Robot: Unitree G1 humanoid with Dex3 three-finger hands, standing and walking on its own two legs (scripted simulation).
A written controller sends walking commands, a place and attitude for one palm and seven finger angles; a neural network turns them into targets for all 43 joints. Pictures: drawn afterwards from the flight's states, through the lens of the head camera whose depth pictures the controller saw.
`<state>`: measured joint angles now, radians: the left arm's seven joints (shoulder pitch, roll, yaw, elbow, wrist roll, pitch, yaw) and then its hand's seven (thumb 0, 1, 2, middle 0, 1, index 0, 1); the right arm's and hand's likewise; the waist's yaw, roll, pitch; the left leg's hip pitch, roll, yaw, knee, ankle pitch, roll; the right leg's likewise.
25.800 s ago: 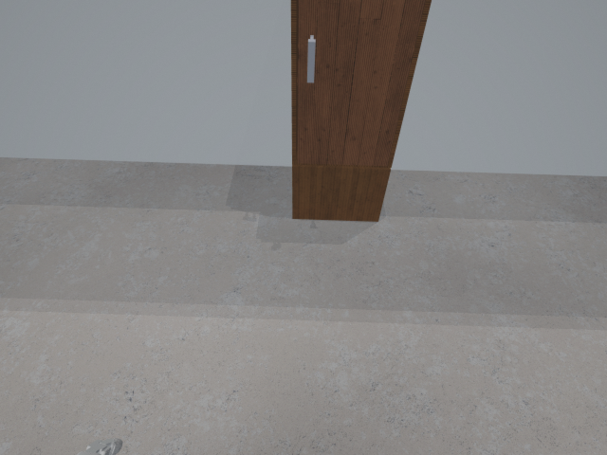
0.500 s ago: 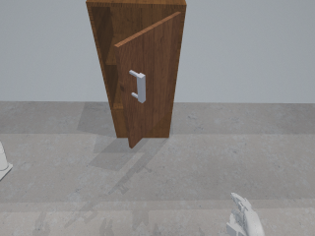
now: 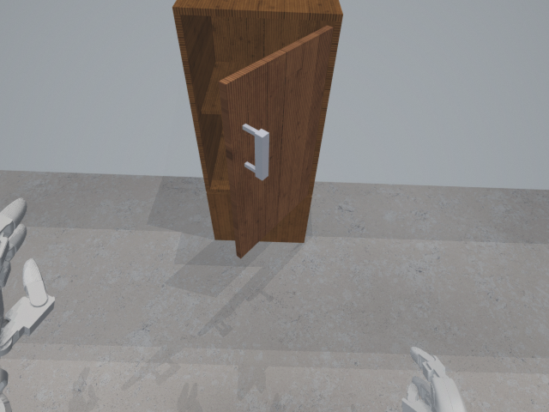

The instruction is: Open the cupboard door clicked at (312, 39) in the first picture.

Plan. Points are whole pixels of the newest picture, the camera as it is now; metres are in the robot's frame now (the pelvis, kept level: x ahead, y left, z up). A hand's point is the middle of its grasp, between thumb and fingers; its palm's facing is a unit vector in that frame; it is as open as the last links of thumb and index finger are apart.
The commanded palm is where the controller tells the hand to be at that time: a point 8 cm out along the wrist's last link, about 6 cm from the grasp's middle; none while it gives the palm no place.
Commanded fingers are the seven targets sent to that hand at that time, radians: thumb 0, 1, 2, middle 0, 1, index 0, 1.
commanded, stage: let the arm hang, fingers relaxed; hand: left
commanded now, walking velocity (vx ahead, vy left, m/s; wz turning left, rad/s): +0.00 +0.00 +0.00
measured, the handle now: (254, 151) +0.63 +0.08 -0.01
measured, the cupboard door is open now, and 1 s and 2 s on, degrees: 52 52 52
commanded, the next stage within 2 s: look to check the result in 1.10 s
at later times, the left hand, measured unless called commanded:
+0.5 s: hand out of the picture -0.04 +0.18 -0.18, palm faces +0.04 -0.98 -0.21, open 7.2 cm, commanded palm none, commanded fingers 0.00 0.90 0.90 -0.20 -0.30 -0.20 -0.30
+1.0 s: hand out of the picture -0.01 +0.14 -0.18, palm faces +0.05 -0.99 -0.16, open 7.3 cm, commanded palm none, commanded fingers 0.00 0.90 0.90 -0.20 -0.30 -0.20 -0.30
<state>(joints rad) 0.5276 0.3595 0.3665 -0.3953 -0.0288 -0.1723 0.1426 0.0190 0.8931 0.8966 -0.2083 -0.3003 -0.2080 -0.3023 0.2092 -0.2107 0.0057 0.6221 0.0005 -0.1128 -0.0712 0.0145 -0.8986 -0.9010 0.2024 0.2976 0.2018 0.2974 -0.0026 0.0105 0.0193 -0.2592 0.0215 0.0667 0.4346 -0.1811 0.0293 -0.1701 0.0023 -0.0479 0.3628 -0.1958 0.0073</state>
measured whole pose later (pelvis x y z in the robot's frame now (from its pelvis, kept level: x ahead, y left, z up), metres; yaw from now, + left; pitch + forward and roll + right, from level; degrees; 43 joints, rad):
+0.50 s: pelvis -0.01 -0.01 +0.00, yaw +2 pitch -1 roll -1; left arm 0.33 0.20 0.00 1.07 0.02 0.02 0.01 0.01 0.95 0.90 -0.20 -0.30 -0.20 -0.30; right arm 0.28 -0.19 0.01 1.07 -0.02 0.04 -0.01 0.01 -0.90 -0.90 0.20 0.30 0.20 0.30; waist 0.00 0.01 0.06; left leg -0.28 0.01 0.03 0.47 -0.18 0.02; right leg -0.20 -0.01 -0.08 0.45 -0.24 -0.01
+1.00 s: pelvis +0.00 -0.02 +0.00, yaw +1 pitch -2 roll +0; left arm 0.29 0.12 0.01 1.14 0.01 0.00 0.03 0.02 0.93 0.90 -0.20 -0.30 -0.20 -0.30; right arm 0.29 -0.12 0.01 1.14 -0.02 0.01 -0.03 0.01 -0.91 -0.90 0.20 0.30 0.20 0.30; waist -0.01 0.00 0.03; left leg -0.22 0.01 0.05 0.42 -0.18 0.01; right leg -0.16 -0.01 -0.07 0.44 -0.26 -0.02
